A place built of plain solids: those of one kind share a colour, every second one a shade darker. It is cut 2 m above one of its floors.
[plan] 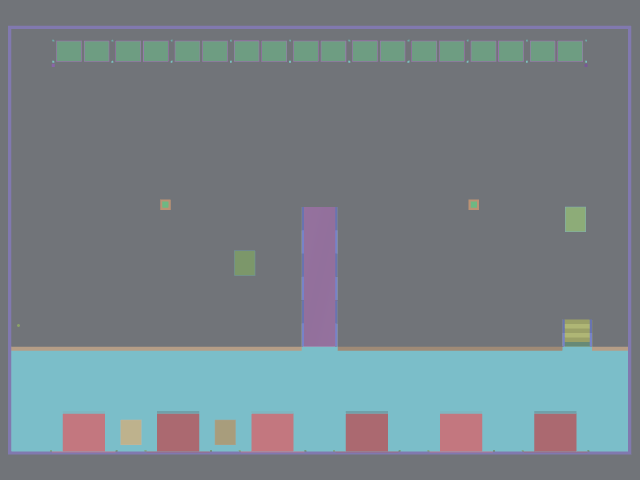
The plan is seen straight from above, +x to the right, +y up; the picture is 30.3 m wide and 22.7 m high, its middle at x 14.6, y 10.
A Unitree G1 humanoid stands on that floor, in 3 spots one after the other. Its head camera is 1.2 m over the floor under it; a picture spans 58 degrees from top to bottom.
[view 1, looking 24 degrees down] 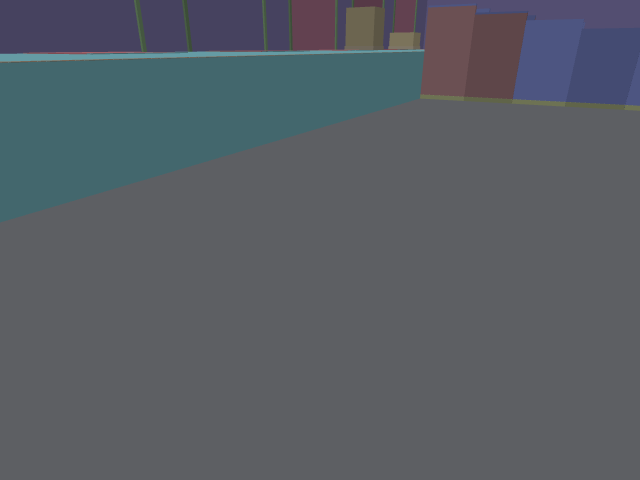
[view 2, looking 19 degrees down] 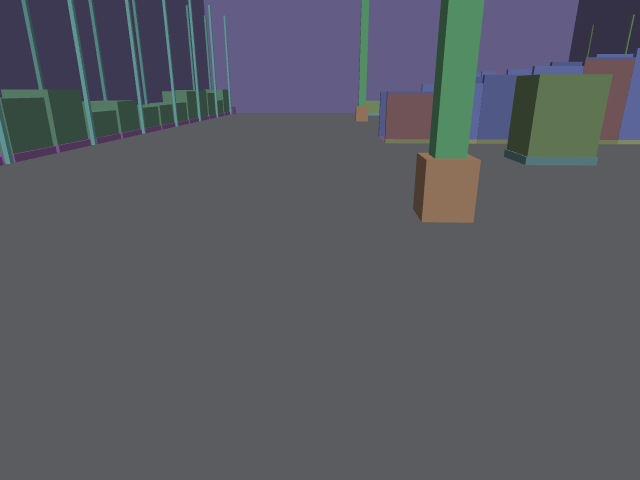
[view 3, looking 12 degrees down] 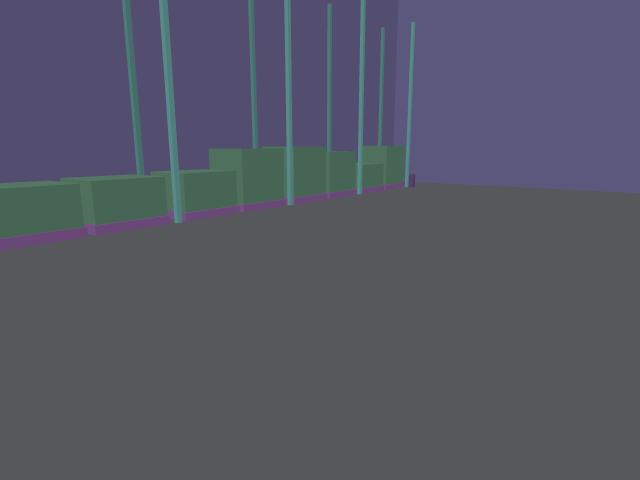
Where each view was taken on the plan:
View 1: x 26.77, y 8.54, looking -150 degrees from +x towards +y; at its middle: ground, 2.95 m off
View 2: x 3.00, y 12.76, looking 2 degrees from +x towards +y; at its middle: ground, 3.69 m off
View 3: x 14.58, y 12.36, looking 37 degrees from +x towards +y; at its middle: ground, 5.77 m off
